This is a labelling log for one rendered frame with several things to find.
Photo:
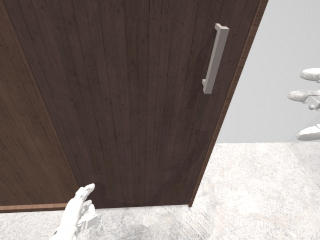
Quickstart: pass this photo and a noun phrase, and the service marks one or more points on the left robot hand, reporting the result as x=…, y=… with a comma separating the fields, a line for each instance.
x=76, y=207

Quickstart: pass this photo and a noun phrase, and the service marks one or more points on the robot left forearm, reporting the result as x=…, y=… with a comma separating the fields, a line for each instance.
x=65, y=232

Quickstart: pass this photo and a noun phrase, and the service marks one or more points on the right robot hand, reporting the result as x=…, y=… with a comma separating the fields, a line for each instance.
x=310, y=98

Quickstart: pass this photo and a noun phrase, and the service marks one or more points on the wardrobe door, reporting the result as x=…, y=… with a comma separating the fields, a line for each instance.
x=33, y=166
x=121, y=81

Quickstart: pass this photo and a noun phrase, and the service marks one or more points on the handle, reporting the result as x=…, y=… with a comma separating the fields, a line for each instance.
x=218, y=48

